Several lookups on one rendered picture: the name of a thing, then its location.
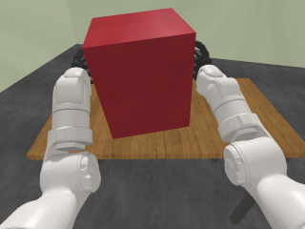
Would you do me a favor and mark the robot left hand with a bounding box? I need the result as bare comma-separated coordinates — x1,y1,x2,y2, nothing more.
71,47,93,84

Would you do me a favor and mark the left robot upper arm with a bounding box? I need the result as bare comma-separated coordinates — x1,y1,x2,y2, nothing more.
0,151,101,229

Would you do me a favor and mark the right robot upper arm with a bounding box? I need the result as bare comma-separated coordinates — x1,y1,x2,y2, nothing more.
223,136,305,229

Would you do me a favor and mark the table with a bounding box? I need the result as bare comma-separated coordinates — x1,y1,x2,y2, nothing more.
27,77,305,224

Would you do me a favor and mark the carton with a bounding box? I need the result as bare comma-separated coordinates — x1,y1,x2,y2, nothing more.
81,8,196,139

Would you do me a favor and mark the robot right forearm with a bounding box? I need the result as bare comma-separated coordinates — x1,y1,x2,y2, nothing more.
196,64,287,172

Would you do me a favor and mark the robot right hand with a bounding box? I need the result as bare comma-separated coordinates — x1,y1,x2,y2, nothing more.
193,40,212,81

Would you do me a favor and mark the robot left forearm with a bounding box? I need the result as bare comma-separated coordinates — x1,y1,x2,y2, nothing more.
39,67,92,191

